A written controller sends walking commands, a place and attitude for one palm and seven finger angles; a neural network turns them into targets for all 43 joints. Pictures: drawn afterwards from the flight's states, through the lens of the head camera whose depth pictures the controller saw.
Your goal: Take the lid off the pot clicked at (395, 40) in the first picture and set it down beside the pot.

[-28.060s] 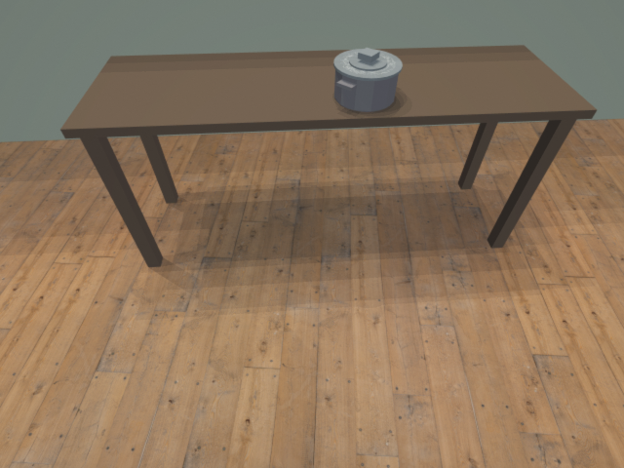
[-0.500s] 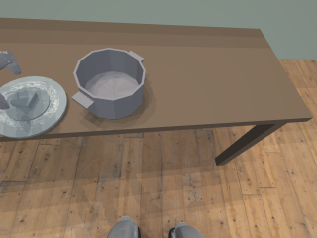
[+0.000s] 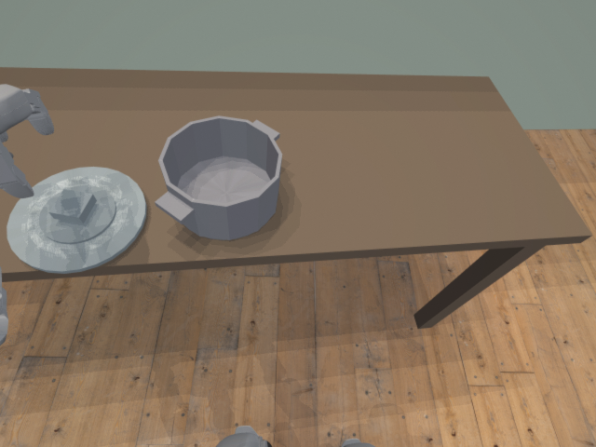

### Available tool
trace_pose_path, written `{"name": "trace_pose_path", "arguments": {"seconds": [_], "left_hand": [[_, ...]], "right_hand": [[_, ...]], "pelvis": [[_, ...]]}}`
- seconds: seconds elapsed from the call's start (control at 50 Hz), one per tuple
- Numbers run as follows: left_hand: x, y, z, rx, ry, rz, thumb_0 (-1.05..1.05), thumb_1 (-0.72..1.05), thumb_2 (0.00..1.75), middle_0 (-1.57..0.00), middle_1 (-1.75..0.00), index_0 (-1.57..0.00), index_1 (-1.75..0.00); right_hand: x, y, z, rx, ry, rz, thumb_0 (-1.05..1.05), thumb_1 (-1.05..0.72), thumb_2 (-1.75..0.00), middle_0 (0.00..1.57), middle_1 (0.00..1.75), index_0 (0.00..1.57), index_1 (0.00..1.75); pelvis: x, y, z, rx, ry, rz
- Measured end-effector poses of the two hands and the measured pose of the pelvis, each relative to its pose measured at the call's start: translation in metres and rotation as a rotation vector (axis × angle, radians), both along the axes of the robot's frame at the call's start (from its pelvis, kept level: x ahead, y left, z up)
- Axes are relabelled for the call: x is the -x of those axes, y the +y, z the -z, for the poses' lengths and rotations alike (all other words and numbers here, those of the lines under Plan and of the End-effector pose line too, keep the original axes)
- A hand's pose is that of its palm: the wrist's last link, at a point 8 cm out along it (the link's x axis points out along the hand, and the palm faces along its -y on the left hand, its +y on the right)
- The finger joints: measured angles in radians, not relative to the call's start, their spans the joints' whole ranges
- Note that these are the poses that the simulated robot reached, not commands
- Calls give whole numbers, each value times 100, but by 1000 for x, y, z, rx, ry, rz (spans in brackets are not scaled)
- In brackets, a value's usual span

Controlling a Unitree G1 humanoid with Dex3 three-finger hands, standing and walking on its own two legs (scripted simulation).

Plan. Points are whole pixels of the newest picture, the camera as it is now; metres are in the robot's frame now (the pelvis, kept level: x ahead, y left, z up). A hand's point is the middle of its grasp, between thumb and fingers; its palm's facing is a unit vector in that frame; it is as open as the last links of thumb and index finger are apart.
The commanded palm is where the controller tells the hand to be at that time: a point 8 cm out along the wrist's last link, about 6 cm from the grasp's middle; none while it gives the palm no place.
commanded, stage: raise the empty hand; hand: left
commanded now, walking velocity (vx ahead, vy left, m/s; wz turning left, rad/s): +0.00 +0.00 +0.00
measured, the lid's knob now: (73, 206) +0.48 +0.33 -0.03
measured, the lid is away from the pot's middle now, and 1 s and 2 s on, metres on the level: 0.23 0.23 0.23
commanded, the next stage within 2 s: draw the hand back to the body in 0.38 s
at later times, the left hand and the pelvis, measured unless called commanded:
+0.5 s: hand out of the picture +0.46 +0.34 +0.13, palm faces -0.40 -0.14 -0.91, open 11.0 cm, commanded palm +0.49 +0.33 +0.19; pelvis +0.01 -0.01 +0.01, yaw +1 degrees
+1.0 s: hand out of the picture +0.41 +0.33 +0.13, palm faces -0.28 -0.28 -0.92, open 10.9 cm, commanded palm +0.39 +0.32 +0.19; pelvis +0.00 -0.03 +0.02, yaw +2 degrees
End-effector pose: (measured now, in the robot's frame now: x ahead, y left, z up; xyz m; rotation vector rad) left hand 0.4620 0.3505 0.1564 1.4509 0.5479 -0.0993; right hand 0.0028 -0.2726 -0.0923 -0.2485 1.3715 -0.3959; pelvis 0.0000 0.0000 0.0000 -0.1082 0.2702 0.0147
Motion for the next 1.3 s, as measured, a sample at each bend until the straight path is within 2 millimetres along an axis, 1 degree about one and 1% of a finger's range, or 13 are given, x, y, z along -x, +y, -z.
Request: {"name": "trace_pose_path", "arguments": {"seconds": [0.1, 0.2, 0.32, 0.56, 0.66, 0.8, 0.88, 0.98, 1.04, 1.08, 1.12, 1.2, 1.3], "left_hand": [[4, -2, -13, 8, -11, 13, 0, 6, 51, -32, -95, -32, -95], [5, 1, -20, -8, 1, -8, 0, 6, 51, -32, -95, -32, -95], [4, -4, -32, 4, -19, 7, 0, 6, 51, -32, -95, -32, -95], [-3, -8, -28, -3, 13, 1, 0, 6, 51, -32, -95, -32, -95], [1, -9, -31, 5, -19, 14, 0, 6, 51, -32, -95, -32, -95], [20, -10, -29, -18, -9, 13, 0, 6, 51, -32, -95, -32, -95], [35, -14, -31, -5, -36, 35, 0, 6, 51, -32, -95, -32, -95], [55, -12, -30, 5, -38, 10, 0, 6, 51, -32, -95, -32, -95], [66, -17, -29, 420, -309, -82, 0, 6, 51, -32, -95, -32, -95], [71, -27, -29, 634, -482, -126, 0, 6, 51, -32, -95, -32, -95], [75, -35, -29, 800, -620, -177, 0, 6, 51, -32, -95, -32, -95], [78, -39, -28, 982, -791, -295, 0, 7, 51, -32, -93, -32, -94], [87, -53, -40, 1034, -890, -315, 0, 13, 54, -31, -89, -31, -89]], "right_hand": [[-6, -2, -2, 4, -16, -12, 0, -91, -90, 21, 30, 21, 30], [-12, -5, -6, 11, -39, -22, 0, -91, -90, 21, 30, 21, 30], [-17, -10, -6, 13, -40, -35, 0, -91, -90, 21, 30, 21, 30], [-19, -16, -7, 7, -28, -23, 0, -91, -90, 21, 30, 21, 30], [-23, -15, -7, -13, -31, -16, 1, -91, -90, 21, 30, 20, 30], [-46, -12, -4, -61, -68, -46, 1, -91, -90, 21, 30, 20, 30], [-66, -11, -5, -81, -112, -77, 1, -91, -90, 21, 30, 20, 30], [-93, -9, -9, -98, -183, -122, 1, -91, -90, 21, 30, 20, 30], [-106, -5, -16, -95, -245, -178, 1, -91, -90, 20, 30, 20, 30], [-114, -1, -22, -93, -280, -223, 1, -91, -90, 20, 30, 20, 30], [-122, 1, -28, -90, -316, -255, 1, -91, -90, 20, 30, 20, 30], [-134, -4, -41, -80, -394, -271, 1, -91, -90, 21, 30, 21, 30], [-144, -20, -47, -81, -464, -278, 1, -91, -90, 21, 30, 21, 30]], "pelvis": [[-1, -1, -3, -4, -16, -7], [-1, -3, -5, -9, -24, -10], [-3, -5, -7, -12, -31, -14], [-8, -12, -8, -18, -23, -9], [-11, -14, -10, -22, -28, -8], [-11, -18, -14, -29, -53, -17], [-10, -20, -16, -34, -73, -23], [-5, -24, -18, -40, -99, -32], [-3, -27, -22, -48, -148, -35], [-4, -30, -25, -57, -171, -34], [-6, -34, -27, -62, -187, -31], [-13, -44, -31, -68, -213, -20], [-23, -53, -35, -74, -238, -13]]}}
